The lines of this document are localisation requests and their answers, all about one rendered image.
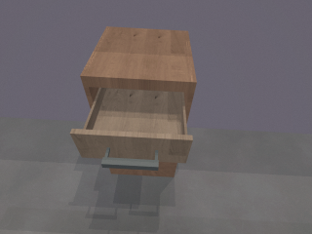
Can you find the handle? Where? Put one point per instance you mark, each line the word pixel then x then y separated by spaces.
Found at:
pixel 129 163

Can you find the cabinet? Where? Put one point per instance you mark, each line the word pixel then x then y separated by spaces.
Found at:
pixel 142 59

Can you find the drawer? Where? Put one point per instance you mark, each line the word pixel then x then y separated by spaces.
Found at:
pixel 134 124

